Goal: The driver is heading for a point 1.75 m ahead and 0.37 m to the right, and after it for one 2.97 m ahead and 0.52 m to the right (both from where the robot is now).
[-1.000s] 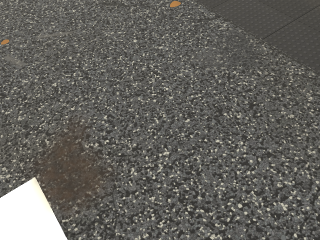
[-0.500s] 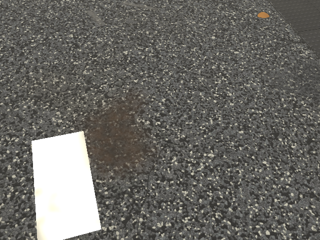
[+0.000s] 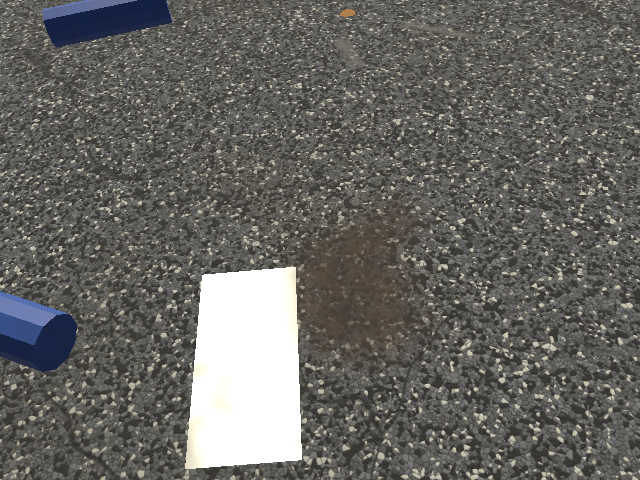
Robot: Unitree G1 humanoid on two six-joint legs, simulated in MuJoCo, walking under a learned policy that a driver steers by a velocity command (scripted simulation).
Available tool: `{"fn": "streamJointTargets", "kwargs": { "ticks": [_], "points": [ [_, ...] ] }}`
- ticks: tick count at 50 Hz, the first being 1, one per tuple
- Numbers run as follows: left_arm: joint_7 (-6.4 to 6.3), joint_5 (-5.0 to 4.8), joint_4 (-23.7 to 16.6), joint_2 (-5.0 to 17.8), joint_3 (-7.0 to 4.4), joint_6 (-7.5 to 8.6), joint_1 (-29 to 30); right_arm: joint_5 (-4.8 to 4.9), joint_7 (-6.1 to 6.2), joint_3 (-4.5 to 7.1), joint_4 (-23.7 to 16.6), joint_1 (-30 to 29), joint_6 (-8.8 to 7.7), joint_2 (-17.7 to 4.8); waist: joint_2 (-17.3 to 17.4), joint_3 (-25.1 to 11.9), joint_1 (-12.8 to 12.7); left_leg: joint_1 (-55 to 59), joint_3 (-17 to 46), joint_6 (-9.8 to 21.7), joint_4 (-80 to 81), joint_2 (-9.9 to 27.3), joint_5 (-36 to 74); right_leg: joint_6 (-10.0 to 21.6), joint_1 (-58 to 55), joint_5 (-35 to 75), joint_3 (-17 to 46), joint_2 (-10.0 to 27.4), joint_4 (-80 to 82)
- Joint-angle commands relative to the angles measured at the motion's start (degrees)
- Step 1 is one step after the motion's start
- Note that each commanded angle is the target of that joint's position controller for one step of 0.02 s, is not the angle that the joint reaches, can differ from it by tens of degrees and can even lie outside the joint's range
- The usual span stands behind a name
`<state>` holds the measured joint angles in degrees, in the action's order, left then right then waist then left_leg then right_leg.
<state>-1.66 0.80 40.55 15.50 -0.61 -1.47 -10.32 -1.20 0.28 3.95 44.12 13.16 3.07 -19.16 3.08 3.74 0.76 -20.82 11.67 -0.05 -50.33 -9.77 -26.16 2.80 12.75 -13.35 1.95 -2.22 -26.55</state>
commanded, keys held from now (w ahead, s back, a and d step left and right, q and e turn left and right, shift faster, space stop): no key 0.12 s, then w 0.88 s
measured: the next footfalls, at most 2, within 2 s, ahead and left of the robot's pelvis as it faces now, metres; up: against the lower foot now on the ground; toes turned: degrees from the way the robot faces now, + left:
left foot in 0.26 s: +0.00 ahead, +0.10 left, +0.00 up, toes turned -2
right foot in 0.66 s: +0.31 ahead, -0.12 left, +0.00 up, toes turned -3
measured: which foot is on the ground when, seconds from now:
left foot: up 0.00-0.24, down 0.26-0.66, up 0.68-1.00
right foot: down 0.00-0.28, up 0.30-0.64, down 0.66-1.00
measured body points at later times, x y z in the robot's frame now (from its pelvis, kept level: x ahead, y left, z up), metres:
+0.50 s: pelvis +0.08 +0.00 +0.00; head +0.09 +0.01 +0.45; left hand +0.20 +0.27 -0.12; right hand +0.04 -0.27 -0.13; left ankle -0.04 +0.10 -0.74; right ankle +0.15 -0.12 -0.69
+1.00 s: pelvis +0.33 -0.06 +0.00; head +0.35 -0.06 +0.45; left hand +0.28 +0.19 -0.13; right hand +0.46 -0.30 -0.13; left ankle +0.46 +0.09 -0.68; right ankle +0.27 -0.12 -0.74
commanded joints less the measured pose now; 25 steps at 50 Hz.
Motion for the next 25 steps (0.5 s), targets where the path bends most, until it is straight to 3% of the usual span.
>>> {"fn": "streamJointTargets", "kwargs": {
  "ticks": [1, 6, 7, 9, 12, 13, 14, 15, 16, 17, 20, 25],
  "points": [
    [-0.14, 0.17, -3.2, 7.1, -1.58, 1.27, 3.0, 0.22, -0.60, 1.19, -0.3, 4.3, 0.04, -4.8, -11.7, -2.8, 1.1, -1.7, -1.5, -2.0, -7.7, 1.8, 1.1, 7.7, -2.7, 18.8, 11.6, 12.8, 9.9],
    [0.22, 0.16, 0.3, 7.3, -1.48, 1.54, -1.6, 0.74, -0.37, -0.66, 1.2, -0.3, 0.67, -2.0, -12.1, -4.3, -1.6, 2.2, -5.7, -2.8, 7.8, 4.6, 0.1, 8.0, -7.9, 20.6, 10.2, 12.3, 7.8],
    [0.48, 0.48, 1.0, 7.7, -1.62, 1.41, -2.8, 0.67, -0.24, -1.10, 1.7, -0.5, 0.67, -1.6, -12.7, -5.4, -2.3, 4.6, -7.6, -2.3, 11.8, 5.1, -0.4, 8.0, -7.8, 13.5, 10.6, 12.1, 8.8],
    [1.17, 0.97, 3.0, 10.3, -2.84, 0.57, -5.9, 0.25, 0.01, -1.20, 2.4, -1.1, 0.16, -2.5, -14.3, -3.6, -3.4, 5.9, -11.2, -0.8, 16.1, 4.4, -1.5, 8.6, -6.3, -4.4, 13.8, 12.0, 11.6],
    [1.59, 0.47, 4.3, 9.8, -3.33, -0.40, -5.6, -0.24, 0.25, -2.00, 4.6, 1.7, -1.71, -0.8, -11.1, 0.0, -0.5, 15.6, -13.3, 3.2, 30.6, 4.8, 6.2, 7.2, 2.3, -19.9, 14.7, 10.8, 11.3],
    [1.55, 0.36, 4.1, 8.4, -3.13, -0.05, -4.4, -0.48, 0.56, -1.97, 5.7, 4.0, -2.58, -1.3, -8.6, -0.2, 1.1, 22.7, -10.0, 5.0, 32.6, 6.8, 6.5, 5.7, 8.6, -21.3, 13.7, 9.6, 8.8],
    [1.73, 0.24, 2.4, 5.4, -2.37, 0.77, -1.2, -1.06, 1.09, -1.59, 6.8, 8.9, -3.53, -4.0, -1.3, -1.1, 3.7, 30.9, 0.7, 7.4, 36.8, 15.3, -1.5, 3.6, 18.3, -20.9, 9.1, 6.6, -0.7],
    [2.06, -0.31, -0.6, 3.4, -1.69, 1.71, 4.6, -0.49, 1.18, -0.08, 8.2, 12.7, -3.94, -9.5, 10.3, 1.0, 6.3, 30.4, 19.3, 13.0, 43.8, 26.0, -14.5, 1.3, 27.6, -15.5, -2.5, -1.6, -13.3],
    [1.79, 0.94, -1.4, 7.6, -2.76, 2.21, 7.5, -0.82, 0.91, 0.06, 9.4, 12.3, -4.51, -8.7, 5.1, 7.4, 6.2, 26.7, 21.6, 15.8, 45.3, 29.9, -9.9, 1.4, 31.8, -15.1, -1.7, 1.9, -20.4],
    [2.19, 0.91, -0.3, 7.8, -3.06, 2.72, 5.2, -0.44, 0.66, -0.58, 9.0, 10.2, -5.17, -6.2, 2.3, 7.4, 3.9, 26.6, 18.4, 15.9, 44.6, 28.1, -6.0, 1.4, 31.9, -12.4, -0.5, 3.4, -23.4],
    [3.79, 1.28, 1.8, 7.1, -3.13, 3.25, 2.2, -0.13, 0.41, -1.31, 9.4, 8.2, -6.54, -3.4, 3.9, 4.3, 1.6, 27.3, 7.2, 13.3, 44.8, 22.0, 8.5, -0.2, 29.5, -5.9, -2.2, 5.1, -27.0],
    [4.88, 1.09, -1.0, 4.1, -2.11, 2.87, 9.0, 0.12, 0.00, -1.53, 12.0, 11.1, -7.37, -3.0, 3.3, 4.6, 2.1, 21.3, -0.6, 12.3, 44.2, 19.7, 23.7, -2.2, 25.1, 1.0, -5.5, 5.2, -20.3]
  ]
}}
Velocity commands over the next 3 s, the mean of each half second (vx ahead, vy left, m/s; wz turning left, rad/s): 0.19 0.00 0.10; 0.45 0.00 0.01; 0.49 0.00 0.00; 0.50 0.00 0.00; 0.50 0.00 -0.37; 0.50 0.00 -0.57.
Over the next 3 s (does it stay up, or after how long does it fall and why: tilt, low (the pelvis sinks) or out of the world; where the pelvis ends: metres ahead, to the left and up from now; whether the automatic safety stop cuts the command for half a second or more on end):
stays up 1.36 -0.16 -0.01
